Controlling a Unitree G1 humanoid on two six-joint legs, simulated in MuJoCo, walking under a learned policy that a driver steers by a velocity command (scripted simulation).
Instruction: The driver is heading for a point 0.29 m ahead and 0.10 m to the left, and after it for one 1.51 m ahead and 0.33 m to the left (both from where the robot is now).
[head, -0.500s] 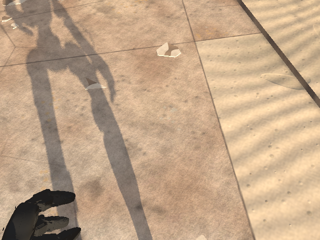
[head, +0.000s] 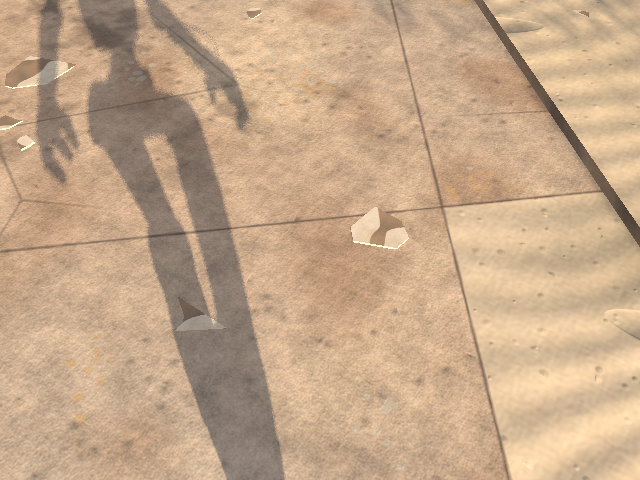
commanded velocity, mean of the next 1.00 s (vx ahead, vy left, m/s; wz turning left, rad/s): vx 1.00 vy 0.00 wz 0.50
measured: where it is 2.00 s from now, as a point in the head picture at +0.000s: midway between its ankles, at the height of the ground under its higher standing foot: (181, 98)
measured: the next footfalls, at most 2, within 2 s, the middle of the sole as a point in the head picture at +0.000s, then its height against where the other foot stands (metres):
right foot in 0.40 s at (359, 401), level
left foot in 0.82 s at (180, 310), level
